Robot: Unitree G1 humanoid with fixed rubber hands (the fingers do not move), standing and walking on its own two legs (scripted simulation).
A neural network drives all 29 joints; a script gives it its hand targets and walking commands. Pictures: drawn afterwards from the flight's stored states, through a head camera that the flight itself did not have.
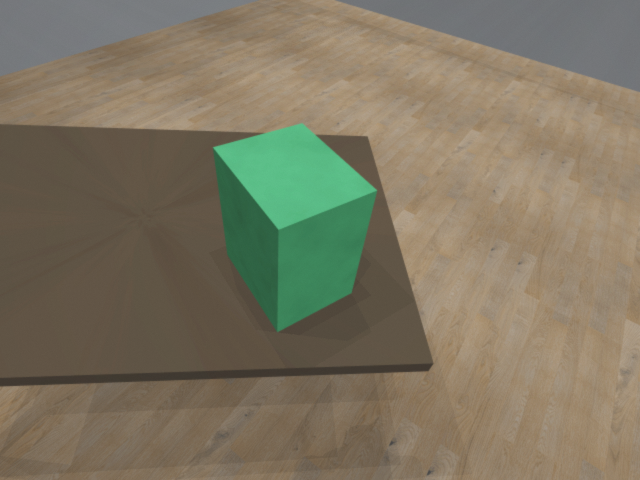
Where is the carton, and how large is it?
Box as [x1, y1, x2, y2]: [213, 123, 376, 331]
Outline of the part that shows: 302,123 213,147 227,254 277,331 351,292 376,193 376,190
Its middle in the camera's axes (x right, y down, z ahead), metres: -0.05 -0.02 +0.67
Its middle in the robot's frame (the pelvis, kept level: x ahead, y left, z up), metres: +0.51 +0.07 -0.01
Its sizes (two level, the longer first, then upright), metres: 0.206 0.165 0.258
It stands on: a table, 0.63 m high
